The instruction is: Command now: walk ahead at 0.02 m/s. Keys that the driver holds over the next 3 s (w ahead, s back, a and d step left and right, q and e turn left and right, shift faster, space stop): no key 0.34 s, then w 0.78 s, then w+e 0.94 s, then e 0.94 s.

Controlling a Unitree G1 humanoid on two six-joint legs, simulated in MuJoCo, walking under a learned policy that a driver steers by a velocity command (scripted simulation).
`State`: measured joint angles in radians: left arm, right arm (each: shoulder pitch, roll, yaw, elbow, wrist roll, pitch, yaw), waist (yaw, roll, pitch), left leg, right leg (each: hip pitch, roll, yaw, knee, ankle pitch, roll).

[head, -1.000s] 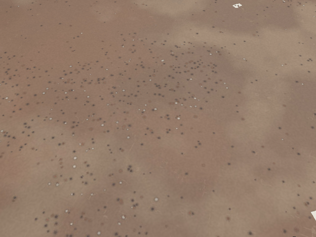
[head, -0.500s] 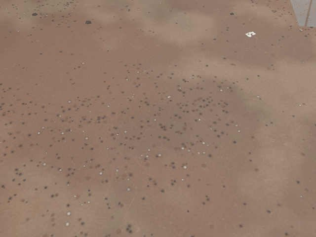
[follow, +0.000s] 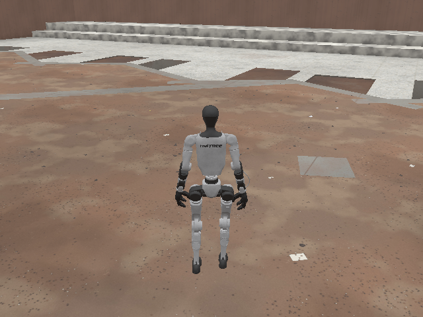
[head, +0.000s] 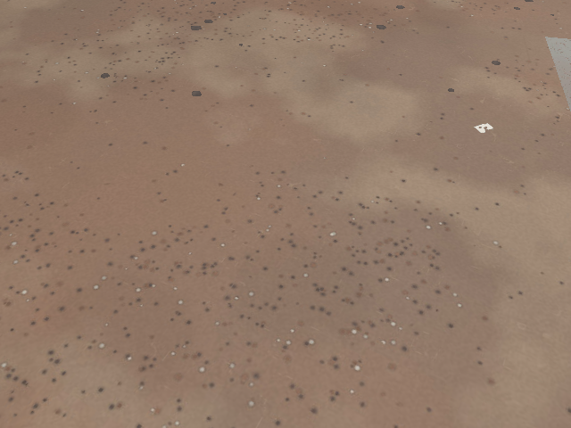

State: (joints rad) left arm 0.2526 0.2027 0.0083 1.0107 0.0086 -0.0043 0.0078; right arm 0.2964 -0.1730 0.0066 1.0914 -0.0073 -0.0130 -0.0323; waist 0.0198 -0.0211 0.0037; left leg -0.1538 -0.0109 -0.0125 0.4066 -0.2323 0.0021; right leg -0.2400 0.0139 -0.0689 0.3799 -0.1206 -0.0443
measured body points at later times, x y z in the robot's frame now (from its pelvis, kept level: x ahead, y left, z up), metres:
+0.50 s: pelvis +0.04 +0.01 +0.00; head +0.04 +0.01 +0.45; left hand +0.04 +0.24 -0.16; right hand +0.01 -0.21 -0.16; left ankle -0.01 +0.12 -0.74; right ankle +0.05 -0.09 -0.73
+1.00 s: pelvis +0.25 -0.04 +0.00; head +0.27 -0.05 +0.45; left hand +0.14 +0.17 -0.14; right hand +0.39 -0.26 -0.14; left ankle +0.39 +0.08 -0.70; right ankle +0.12 -0.10 -0.74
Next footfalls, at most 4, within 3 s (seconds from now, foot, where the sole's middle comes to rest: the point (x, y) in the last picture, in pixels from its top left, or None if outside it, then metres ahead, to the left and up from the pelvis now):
1.14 left None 0.51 0.04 -0.78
1.70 right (354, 345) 0.77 -0.15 -0.78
2.22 left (348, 238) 1.14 -0.15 -0.78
2.68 right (403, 290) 0.95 -0.30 -0.78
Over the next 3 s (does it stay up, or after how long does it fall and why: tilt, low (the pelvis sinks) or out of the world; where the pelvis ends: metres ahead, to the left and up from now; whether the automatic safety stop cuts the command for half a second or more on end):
stays up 0.98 -0.20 0.00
